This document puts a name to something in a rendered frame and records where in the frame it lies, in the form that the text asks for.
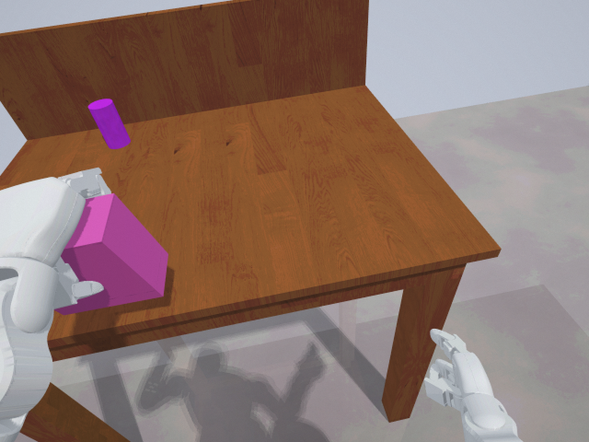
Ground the robot left forearm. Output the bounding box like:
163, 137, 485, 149
0, 257, 59, 442

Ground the left robot hand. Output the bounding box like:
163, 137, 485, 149
0, 168, 111, 309

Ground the robot right forearm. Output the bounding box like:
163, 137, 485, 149
460, 393, 523, 442

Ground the sponge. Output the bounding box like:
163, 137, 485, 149
54, 193, 168, 315

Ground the table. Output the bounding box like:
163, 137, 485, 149
0, 0, 501, 442

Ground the right robot hand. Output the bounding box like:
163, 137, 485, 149
424, 329, 494, 411

